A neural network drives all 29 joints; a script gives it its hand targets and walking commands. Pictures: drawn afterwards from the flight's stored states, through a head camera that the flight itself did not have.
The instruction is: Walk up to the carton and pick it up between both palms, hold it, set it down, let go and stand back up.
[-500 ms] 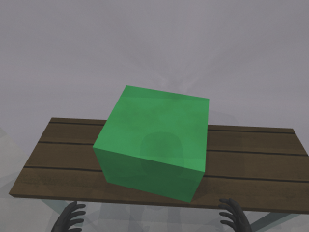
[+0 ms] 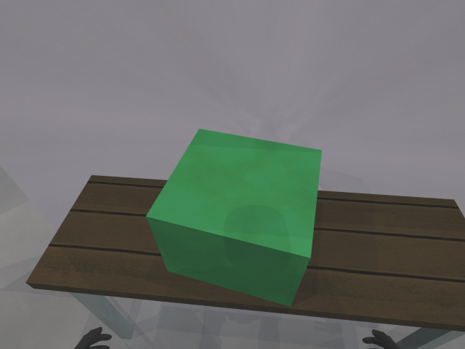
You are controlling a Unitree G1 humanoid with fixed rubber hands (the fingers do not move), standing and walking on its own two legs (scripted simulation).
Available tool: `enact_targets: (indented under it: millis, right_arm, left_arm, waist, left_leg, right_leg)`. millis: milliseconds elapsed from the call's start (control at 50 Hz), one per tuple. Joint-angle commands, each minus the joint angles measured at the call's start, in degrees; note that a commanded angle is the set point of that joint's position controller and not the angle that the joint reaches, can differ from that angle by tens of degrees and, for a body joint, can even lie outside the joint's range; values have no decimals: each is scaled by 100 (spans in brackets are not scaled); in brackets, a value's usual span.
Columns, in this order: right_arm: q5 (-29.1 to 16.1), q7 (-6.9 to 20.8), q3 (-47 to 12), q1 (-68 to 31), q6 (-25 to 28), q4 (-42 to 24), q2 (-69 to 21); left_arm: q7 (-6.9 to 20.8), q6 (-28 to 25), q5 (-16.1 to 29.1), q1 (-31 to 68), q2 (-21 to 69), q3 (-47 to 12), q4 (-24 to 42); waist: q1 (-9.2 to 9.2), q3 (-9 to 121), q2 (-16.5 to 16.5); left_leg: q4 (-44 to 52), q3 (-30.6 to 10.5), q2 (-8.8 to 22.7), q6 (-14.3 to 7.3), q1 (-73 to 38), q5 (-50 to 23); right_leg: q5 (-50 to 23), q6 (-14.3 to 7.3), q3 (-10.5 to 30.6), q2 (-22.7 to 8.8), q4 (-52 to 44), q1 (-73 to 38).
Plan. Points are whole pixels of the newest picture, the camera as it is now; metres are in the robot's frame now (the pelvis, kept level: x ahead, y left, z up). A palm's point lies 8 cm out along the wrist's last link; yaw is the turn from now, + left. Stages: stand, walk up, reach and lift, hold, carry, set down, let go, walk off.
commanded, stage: stand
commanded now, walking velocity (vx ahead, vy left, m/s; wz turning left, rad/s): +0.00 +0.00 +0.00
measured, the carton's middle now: (242, 212) +0.43 -0.01 -0.05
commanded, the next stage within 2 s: none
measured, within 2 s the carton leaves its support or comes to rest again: neither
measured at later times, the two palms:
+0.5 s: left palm out of the picture +0.04 +0.31 -0.10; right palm out of the picture +0.06 -0.29 -0.11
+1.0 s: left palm out of the picture +0.04 +0.31 -0.10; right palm out of the picture +0.05 -0.30 -0.11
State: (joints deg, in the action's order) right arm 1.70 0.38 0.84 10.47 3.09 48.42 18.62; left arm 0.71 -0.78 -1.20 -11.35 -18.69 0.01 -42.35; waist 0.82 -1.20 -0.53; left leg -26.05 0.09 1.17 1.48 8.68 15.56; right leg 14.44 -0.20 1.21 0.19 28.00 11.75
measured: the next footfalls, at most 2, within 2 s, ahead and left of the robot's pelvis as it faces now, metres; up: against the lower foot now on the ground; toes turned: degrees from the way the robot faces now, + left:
none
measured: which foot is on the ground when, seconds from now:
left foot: down 0.00-1.00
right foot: down 0.00-1.00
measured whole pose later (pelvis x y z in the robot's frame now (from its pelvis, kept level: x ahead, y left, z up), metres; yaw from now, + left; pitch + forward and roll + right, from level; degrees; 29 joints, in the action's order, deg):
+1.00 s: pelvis -0.02 +0.01 +0.01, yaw +0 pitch -3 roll +0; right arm 0.5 0.9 -0.5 7.1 0.5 63.7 21.5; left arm 0.0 -1.1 -0.4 -9.4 -21.5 -1.5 -61.4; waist 0.7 -2.2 -0.6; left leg -20.4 0.3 0.8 1.0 6.6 11.0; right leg 9.6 0.5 2.0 -0.3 22.0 9.7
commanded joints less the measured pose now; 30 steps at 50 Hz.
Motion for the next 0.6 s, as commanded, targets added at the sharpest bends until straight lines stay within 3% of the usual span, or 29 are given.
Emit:
enact_targets:
  millis: [0, 40, 60, 80, 100, 120, 140, 160, 200, 220, 260, 300, 320, 340, 360, 380, 400, 460, 480, 500, 520, 540, 560, 580]
  right_arm:
    - [-2, -12, 116, -296, 43, -155, 992]
    - [-18, 18, 87, -400, 17, 22, 1123]
    - [-37, 22, 131, -334, -23, 136, 1230]
    - [-61, 3, 73, -278, -41, 243, 1236]
    - [-54, 1, 74, -386, -42, 339, 1323]
    - [-27, 23, 76, -303, -62, 465, 1373]
    - [-48, 16, 33, -371, -89, 510, 1290]
    - [-106, 5, 37, -359, -91, 580, 1352]
    - [-52, -7, 55, -367, -111, 712, 1435]
    - [-64, 36, 56, -378, -104, 794, 1551]
    - [-79, 12, 1, -393, -166, 896, 1419]
    - [-61, -11, 30, -427, -170, 905, 1549]
    - [-76, -10, 10, -477, -154, 950, 1515]
    - [-76, -7, 4, -494, -147, 990, 1464]
    - [-81, -19, 30, -534, -138, 999, 1547]
    - [-79, -17, 28, -500, -156, 968, 1556]
    - [-20, -38, -31, -513, -130, 1033, 1411]
    - [-73, -29, 20, -430, -141, 1121, 1432]
    - [-104, 1, -10, -390, -142, 1150, 1454]
    - [-67, -2, 51, -506, -139, 1130, 1572]
    - [-105, 19, 61, -580, -148, 1120, 1563]
    - [-50, 14, 61, -511, -142, 1078, 1529]
    - [-84, 46, 47, -559, -155, 1077, 1412]
    - [-107, 40, 41, -412, -147, 1124, 1432]
  left_arm:
    - [-14, -237, 7, 495, -1110, 287, 149]
    - [-39, -272, 71, 248, -1247, 214, -154]
    - [-49, -263, 79, 380, -1261, 187, -239]
    - [-77, -262, 41, 315, -1489, 247, -382]
    - [-65, -271, 117, 305, -1415, 198, -429]
    - [-122, -252, 85, 293, -1506, 199, -660]
    - [-114, -266, 87, 242, -1563, 208, -679]
    - [-104, -224, 132, 288, -1538, 124, -788]
    - [-132, -198, 57, 395, -1426, 123, -925]
    - [-129, -206, 83, 346, -1548, 118, -1018]
    - [-134, -203, 129, 286, -1578, 97, -1108]
    - [-174, -184, 77, 236, -1683, 129, -1285]
    - [-155, -163, 105, 224, -1585, 78, -1317]
    - [-157, -215, 99, 209, -1525, 57, -1330]
    - [-146, -194, 124, 349, -1516, 70, -1317]
    - [-165, -190, 110, 230, -1534, 39, -1387]
    - [-174, -212, 96, 273, -1469, 39, -1365]
    - [-170, -163, 63, 349, -1685, 113, -1436]
    - [-160, -178, 70, 259, -1705, 105, -1467]
    - [-159, -182, 78, 242, -1550, 97, -1479]
    - [-160, -154, 80, 342, -1543, 88, -1471]
    - [-152, -162, 98, 263, -1530, 124, -1482]
    - [-164, -162, 75, 223, -1599, 85, -1526]
    - [-155, -133, 89, 256, -1675, 144, -1587]
  waist:
    - [36, 349, 286]
    - [29, 645, -84]
    - [-82, 394, -124]
    - [-49, 543, 350]
    - [-4, 473, 226]
    - [-140, 289, 2]
    - [-36, 116, 263]
    - [-71, 260, 113]
    - [-20, 338, 233]
    - [40, 459, 60]
    - [-48, 182, 357]
    - [-77, 19, 135]
    - [52, 254, 13]
    - [-16, 466, -65]
    - [28, 180, 86]
    - [-7, 17, -75]
    - [79, -64, 63]
    - [-98, 7, 313]
    - [-59, 19, 111]
    - [8, -28, -234]
    - [-7, -115, 129]
    - [70, 11, 165]
    - [-122, 98, 144]
    - [23, 4, 204]
  left_leg:
    - [384, -401, 446, -313, 200, -1025]
    - [430, -406, 450, -366, 7, -905]
    - [457, -429, 391, -357, 105, -837]
    - [526, -557, 437, -332, -23, -1018]
    - [509, -549, 496, -371, -123, -1070]
    - [572, -506, 460, -371, -33, -1042]
    - [610, -542, 480, -378, 4, -1163]
    - [642, -500, 490, -381, -119, -1102]
    - [786, -499, 405, -293, -16, -1066]
    - [744, -403, 410, -280, -304, -1083]
    - [816, -511, 486, -348, -169, -983]
    - [970, -540, 449, -316, -110, -1009]
    - [876, -559, 514, -341, -182, -928]
    - [1038, -605, 549, -319, -192, -783]
    - [991, -583, 517, -303, -32, -964]
    - [1108, -611, 531, -340, -44, -848]
    - [1092, -611, 536, -326, 48, -805]
    - [976, -510, 464, -311, -113, -557]
    - [1025, -643, 553, -384, -122, -573]
    - [1157, -593, 502, -328, 54, -367]
    - [1205, -646, 519, -313, 140, -344]
    - [1028, -566, 521, -362, 32, -434]
    - [1070, -605, 529, -329, -83, -392]
    - [1043, -497, 481, -290, -11, -365]
  right_leg:
    - [-1291, -145, 535, -629, -501, -86]
    - [-1288, -160, 587, -707, -560, -244]
    - [-1410, -203, 559, -706, -604, -143]
    - [-1418, -132, 497, -642, -628, -287]
    - [-1379, -147, 685, -711, -719, -204]
    - [-1357, -156, 643, -746, -794, -175]
    - [-1503, -121, 628, -721, -783, -184]
    - [-1290, -107, 729, -753, -821, -150]
    - [-1277, -69, 556, -637, -801, -375]
    - [-1270, -64, 651, -656, -875, -369]
    - [-1079, -58, 560, -678, -980, -156]
    - [-952, -92, 567, -599, -971, -185]
    - [-951, -109, 661, -672, -987, -291]
    - [-965, -93, 632, -678, -895, -514]
    - [-1040, -46, 584, -645, -938, -388]
    - [-1038, -103, 580, -672, -994, -301]
    - [-973, -58, 583, -666, -980, -309]
    - [-385, -87, 738, -675, -1206, -36]
    - [-485, -136, 710, -690, -1180, -168]
    - [-513, -111, 717, -695, -1094, -144]
    - [-410, -71, 570, -610, -1057, -108]
    - [-532, -85, 663, -652, -1098, -246]
    - [-415, -106, 629, -611, -1120, -51]
    - [-108, -72, 689, -657, -1204, -67]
